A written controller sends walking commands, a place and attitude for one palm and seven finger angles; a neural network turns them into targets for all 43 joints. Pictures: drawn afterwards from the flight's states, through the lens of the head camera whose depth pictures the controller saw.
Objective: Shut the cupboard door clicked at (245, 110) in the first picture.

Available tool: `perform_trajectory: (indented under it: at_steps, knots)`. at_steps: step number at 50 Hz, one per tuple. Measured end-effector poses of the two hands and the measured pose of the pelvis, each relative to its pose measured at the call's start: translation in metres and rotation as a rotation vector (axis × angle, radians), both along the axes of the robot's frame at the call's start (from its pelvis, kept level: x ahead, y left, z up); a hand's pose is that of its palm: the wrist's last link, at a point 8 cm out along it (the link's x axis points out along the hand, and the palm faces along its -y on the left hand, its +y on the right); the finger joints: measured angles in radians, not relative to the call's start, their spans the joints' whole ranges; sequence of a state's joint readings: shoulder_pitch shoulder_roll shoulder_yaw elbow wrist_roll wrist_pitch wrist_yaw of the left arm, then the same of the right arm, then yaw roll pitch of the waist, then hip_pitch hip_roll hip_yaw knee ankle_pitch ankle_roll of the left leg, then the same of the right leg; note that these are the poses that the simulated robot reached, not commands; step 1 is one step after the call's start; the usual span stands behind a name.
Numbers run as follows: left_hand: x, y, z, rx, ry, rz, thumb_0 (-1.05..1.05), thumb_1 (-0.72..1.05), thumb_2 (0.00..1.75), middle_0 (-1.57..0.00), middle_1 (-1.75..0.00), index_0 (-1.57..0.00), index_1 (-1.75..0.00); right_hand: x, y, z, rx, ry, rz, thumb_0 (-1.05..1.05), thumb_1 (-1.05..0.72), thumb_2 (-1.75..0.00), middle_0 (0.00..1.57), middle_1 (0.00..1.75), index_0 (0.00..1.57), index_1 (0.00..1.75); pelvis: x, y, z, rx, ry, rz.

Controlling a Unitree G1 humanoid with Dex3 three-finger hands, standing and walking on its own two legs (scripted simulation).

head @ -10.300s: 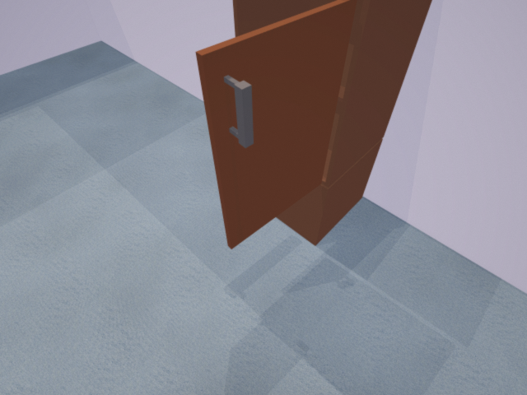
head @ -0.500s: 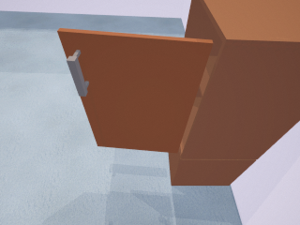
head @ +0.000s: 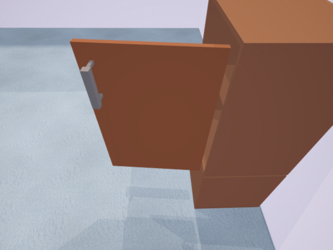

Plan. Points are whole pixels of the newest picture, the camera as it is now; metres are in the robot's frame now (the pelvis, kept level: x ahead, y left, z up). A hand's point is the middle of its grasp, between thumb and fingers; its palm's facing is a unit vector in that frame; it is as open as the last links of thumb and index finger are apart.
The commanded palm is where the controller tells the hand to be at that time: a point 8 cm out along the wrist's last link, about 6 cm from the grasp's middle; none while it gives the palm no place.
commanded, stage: look again from close up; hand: left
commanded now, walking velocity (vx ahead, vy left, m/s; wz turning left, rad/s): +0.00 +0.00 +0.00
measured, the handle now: (94, 85) +0.51 +0.24 +0.13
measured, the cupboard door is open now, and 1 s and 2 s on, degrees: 85 85 85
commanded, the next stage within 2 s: shuffle to correct the standing spot in 0.14 s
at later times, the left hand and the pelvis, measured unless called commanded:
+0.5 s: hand out of the picture +0.04 +0.22 -0.18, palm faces -0.02 -0.97 -0.23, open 7.3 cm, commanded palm none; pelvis +0.02 +0.02 +0.00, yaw +0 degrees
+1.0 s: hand out of the picture +0.12 +0.21 -0.17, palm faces +0.00 -0.97 -0.24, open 7.3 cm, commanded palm none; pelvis +0.06 +0.03 +0.00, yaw -1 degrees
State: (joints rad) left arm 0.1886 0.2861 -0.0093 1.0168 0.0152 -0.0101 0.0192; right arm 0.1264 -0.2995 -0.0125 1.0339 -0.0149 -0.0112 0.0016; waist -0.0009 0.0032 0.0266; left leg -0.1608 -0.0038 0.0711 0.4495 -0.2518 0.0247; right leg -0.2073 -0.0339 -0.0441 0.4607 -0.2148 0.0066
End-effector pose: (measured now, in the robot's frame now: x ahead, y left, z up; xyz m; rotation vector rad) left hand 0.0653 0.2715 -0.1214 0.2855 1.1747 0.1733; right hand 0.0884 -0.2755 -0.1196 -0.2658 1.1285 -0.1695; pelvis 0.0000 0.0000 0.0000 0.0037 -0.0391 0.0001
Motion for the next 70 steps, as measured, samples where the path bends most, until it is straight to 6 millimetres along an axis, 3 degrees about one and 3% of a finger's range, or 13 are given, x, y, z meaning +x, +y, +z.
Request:
perform_trajectory:
  at_steps: [6,17,25,31,35,42,48,54,62,70]
  knots:
    - [0.003,0.006,0.001,0.002,0.003,-0.013,0.00,0.91,0.90,-0.20,-0.30,-0.20,-0.30,-0.002,0.001,0.002,-0.007,0.014,0.011,0.00,-0.91,-0.90,0.20,0.29,0.20,0.30,-0.003,0.003,0.002,0.000,0.005,0.001]
    - [-0.009,0.008,-0.005,-0.009,0.068,-0.002,0.00,0.91,0.90,-0.20,-0.30,-0.20,-0.30,-0.026,0.014,-0.006,0.010,0.115,-0.007,0.01,-0.91,-0.90,0.20,0.29,0.20,0.30,0.001,0.009,0.002,-0.002,0.009,0.002]
    - [-0.030,-0.005,-0.022,-0.076,0.159,0.040,0.00,0.91,0.90,-0.20,-0.30,-0.20,-0.30,-0.052,0.046,-0.019,0.059,0.227,-0.040,0.00,-0.91,-0.90,0.20,0.29,0.19,0.30,0.020,0.020,-0.002,-0.012,0.021,-0.003]
    - [-0.039,-0.004,-0.036,-0.121,0.234,0.079,0.00,0.91,0.90,-0.20,-0.30,-0.20,-0.30,-0.062,0.077,-0.025,0.079,0.288,-0.074,0.00,-0.91,-0.90,0.20,0.29,0.20,0.30,0.041,0.037,-0.008,-0.013,0.022,-0.006]
    - [-0.030,-0.002,-0.038,-0.116,0.273,0.073,0.00,0.91,0.90,-0.20,-0.30,-0.20,-0.30,-0.066,0.096,-0.027,0.088,0.305,-0.109,0.00,-0.91,-0.90,0.20,0.29,0.20,0.30,0.053,0.044,-0.009,-0.006,0.009,-0.022]
    - [0.012,-0.001,-0.031,-0.102,0.197,0.071,0.00,0.91,0.90,-0.20,-0.30,-0.20,-0.30,-0.061,0.113,-0.031,0.120,0.329,-0.157,0.00,-0.91,-0.90,0.20,0.29,0.20,0.30,0.063,0.046,-0.006,-0.014,0.009,-0.018]
    - [0.043,-0.005,-0.024,-0.080,0.129,0.046,0.00,0.91,0.90,-0.20,-0.30,-0.20,-0.30,-0.046,0.106,-0.032,0.125,0.277,-0.166,0.00,-0.91,-0.90,0.20,0.30,0.20,0.30,0.058,0.036,-0.004,-0.011,0.019,-0.019]
    - [0.062,-0.021,-0.021,-0.067,0.029,0.036,0.00,0.91,0.90,-0.20,-0.30,-0.20,-0.30,-0.034,0.076,-0.040,0.123,0.252,-0.152,0.01,-0.91,-0.90,0.20,0.30,0.20,0.30,0.056,0.018,-0.011,-0.004,0.018,-0.009]
    - [0.044,-0.045,-0.021,-0.105,0.054,0.026,0.00,0.92,0.90,-0.20,-0.30,-0.20,-0.30,-0.024,0.049,-0.028,0.093,0.178,-0.132,0.00,-0.91,-0.90,0.19,0.29,0.19,0.30,0.044,0.005,-0.004,0.003,0.009,-0.011]
    - [0.009,-0.049,-0.015,-0.099,0.078,0.045,0.00,0.93,0.90,-0.20,-0.30,-0.20,-0.30,-0.035,0.042,-0.022,0.108,0.179,-0.090,0.00,-0.91,-0.90,0.19,0.29,0.19,0.30,0.030,-0.005,0.003,0.003,0.001,-0.009]
